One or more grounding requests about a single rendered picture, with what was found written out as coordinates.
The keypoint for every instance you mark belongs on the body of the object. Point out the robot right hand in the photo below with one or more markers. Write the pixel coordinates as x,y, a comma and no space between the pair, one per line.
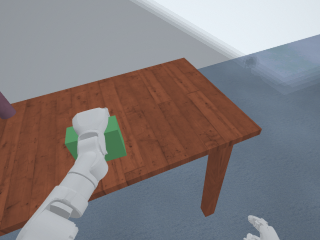
266,232

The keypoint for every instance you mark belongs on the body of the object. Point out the robot left hand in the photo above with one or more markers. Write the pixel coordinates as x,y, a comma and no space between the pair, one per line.
93,119

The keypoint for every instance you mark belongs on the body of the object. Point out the sponge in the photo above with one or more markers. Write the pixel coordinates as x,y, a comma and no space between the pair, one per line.
114,141

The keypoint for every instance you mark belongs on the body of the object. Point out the left robot upper arm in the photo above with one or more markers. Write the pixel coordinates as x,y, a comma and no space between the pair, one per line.
50,226

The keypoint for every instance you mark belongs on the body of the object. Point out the left robot forearm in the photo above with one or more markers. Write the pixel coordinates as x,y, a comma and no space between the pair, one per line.
70,198

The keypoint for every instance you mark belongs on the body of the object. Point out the table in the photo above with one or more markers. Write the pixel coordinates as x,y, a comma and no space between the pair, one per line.
169,114

